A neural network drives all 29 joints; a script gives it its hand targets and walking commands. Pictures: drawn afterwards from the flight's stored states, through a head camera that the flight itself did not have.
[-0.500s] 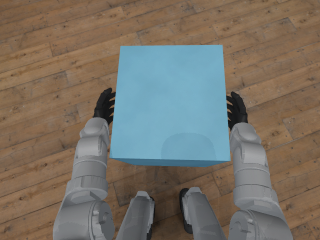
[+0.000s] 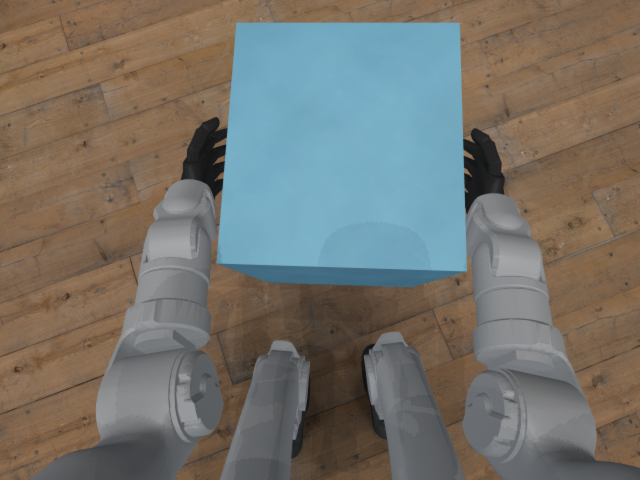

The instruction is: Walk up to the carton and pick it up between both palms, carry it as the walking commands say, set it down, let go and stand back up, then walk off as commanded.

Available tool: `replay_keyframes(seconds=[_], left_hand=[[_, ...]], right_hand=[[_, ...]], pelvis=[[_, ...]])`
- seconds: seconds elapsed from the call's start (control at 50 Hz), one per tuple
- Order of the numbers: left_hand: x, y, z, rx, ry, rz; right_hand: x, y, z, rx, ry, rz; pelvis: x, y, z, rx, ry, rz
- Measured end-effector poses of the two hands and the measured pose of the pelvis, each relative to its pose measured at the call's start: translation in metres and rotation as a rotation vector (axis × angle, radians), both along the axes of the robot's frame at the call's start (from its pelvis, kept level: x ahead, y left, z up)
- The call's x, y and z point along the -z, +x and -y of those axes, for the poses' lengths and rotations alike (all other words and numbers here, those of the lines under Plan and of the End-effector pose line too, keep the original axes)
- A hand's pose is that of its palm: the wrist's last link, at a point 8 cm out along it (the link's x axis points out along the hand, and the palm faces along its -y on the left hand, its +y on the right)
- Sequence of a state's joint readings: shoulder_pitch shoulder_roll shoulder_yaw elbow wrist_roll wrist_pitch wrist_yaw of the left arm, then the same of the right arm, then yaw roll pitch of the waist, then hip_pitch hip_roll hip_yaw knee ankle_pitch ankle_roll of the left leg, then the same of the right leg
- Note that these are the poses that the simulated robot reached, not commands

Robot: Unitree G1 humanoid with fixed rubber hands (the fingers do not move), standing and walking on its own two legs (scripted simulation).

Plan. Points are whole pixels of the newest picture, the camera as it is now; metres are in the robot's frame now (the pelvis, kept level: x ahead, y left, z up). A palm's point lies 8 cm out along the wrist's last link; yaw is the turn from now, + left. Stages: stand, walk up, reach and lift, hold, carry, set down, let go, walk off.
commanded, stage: set down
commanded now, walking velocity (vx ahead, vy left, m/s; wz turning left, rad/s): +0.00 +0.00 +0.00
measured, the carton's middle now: (341, 182) +0.49 -0.01 -0.16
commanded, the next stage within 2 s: none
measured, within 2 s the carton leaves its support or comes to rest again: rests again in 1.82 s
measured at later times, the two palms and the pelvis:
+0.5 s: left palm (218, 186) +0.49 +0.16 -0.16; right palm (454, 198) +0.47 -0.18 -0.17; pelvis -0.02 +0.00 -0.07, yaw +1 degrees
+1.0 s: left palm (233, 189) +0.52 +0.16 -0.25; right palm (434, 200) +0.49 -0.17 -0.26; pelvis -0.02 +0.00 -0.13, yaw +0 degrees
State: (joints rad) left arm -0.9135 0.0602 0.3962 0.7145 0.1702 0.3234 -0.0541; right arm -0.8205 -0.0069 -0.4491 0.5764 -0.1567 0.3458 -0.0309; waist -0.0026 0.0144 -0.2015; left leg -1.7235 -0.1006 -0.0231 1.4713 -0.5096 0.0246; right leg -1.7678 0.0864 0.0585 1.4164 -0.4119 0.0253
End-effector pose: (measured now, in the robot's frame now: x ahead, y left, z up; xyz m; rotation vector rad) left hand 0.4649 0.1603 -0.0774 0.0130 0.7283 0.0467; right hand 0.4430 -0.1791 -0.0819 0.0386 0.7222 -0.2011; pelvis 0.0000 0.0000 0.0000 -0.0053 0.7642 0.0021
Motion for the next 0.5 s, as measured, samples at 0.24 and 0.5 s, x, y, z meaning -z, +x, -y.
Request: replay_keyframes(seconds=[0.24, 0.5], left_hand=[[0.038, 0.013, 0.000, 0.012, 0.013, 0.002], [0.084, 0.026, -0.003, 0.013, 0.018, 0.001]], right_hand=[[0.038, 0.013, -0.001, 0.002, -0.008, 0.001], [0.085, 0.024, -0.004, 0.000, -0.021, -0.001]], pelvis=[[0.034, -0.008, 0.002, -0.006, -0.002, -0.028], [0.068, -0.018, 0.003, -0.012, -0.002, -0.049]])
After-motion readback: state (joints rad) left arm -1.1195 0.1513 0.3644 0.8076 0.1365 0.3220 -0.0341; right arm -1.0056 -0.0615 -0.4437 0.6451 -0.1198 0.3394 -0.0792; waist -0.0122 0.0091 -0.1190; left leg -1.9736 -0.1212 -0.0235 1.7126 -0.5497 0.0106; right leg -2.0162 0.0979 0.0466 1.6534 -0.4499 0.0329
